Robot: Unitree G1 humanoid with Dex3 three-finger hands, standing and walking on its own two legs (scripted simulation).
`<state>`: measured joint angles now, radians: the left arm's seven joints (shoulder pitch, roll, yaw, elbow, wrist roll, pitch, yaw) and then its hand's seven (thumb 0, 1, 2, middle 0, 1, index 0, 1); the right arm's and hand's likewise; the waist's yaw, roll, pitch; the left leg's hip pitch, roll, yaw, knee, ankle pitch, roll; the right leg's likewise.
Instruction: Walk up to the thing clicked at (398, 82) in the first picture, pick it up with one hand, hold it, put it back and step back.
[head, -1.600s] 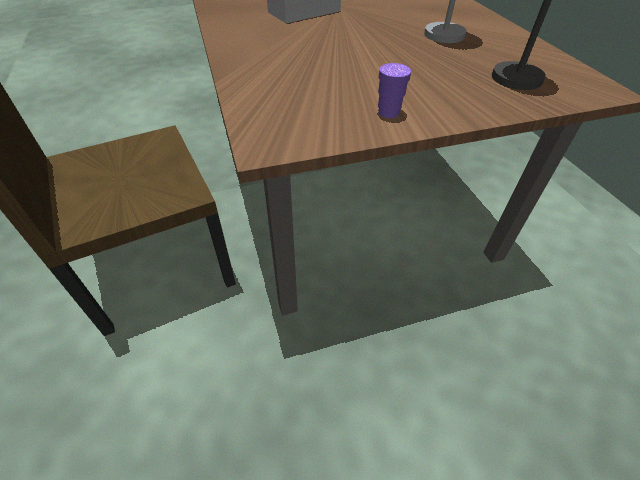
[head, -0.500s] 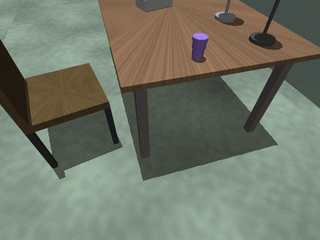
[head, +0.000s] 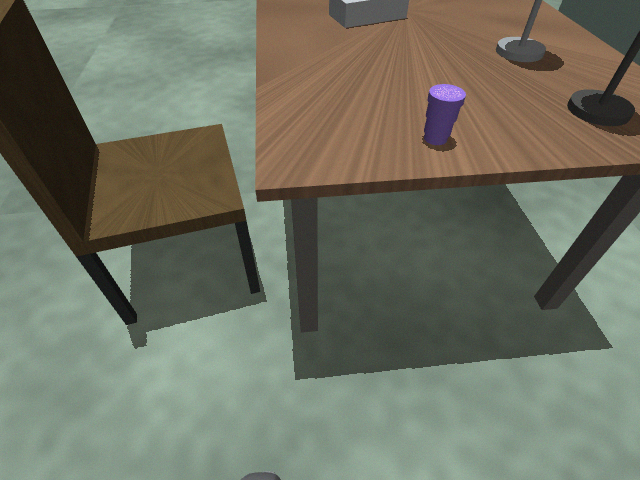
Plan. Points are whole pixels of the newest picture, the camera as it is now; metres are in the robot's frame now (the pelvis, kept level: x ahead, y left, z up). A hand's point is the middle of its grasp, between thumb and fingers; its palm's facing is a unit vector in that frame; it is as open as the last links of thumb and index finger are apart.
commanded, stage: walk up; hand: right
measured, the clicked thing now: (441, 116) +0.83 -0.21 +0.03
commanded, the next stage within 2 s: none
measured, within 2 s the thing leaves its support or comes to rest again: neither
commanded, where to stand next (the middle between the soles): +0.36 -0.08 m, yaw +9 degrees
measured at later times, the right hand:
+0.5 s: hand (574, 440) +0.24 -0.34 -0.14, palm faces -0.09 +0.89 -0.44, open 7.4 cm
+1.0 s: hand (526, 333) +0.42 -0.34 -0.16, palm faces -0.20 +0.90 -0.39, open 7.4 cm
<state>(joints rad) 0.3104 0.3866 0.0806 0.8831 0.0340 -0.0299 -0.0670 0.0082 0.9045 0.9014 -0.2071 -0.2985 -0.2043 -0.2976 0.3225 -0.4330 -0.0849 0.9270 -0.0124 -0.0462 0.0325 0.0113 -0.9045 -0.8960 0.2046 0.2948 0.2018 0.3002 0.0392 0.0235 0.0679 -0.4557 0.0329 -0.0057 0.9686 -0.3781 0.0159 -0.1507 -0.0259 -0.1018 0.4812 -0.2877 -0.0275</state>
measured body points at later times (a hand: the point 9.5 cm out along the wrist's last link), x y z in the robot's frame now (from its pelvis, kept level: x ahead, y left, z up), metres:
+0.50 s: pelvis +0.17 -0.06 -0.02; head +0.17 -0.05 +0.43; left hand +0.21 +0.28 -0.12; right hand +0.24 -0.39 -0.11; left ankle +0.14 +0.11 -0.74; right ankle +0.26 -0.21 -0.73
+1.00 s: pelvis +0.27 -0.10 -0.03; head +0.31 -0.09 +0.42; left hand +0.28 +0.21 -0.15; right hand +0.43 -0.39 -0.13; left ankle +0.33 +0.02 -0.74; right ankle +0.27 -0.22 -0.73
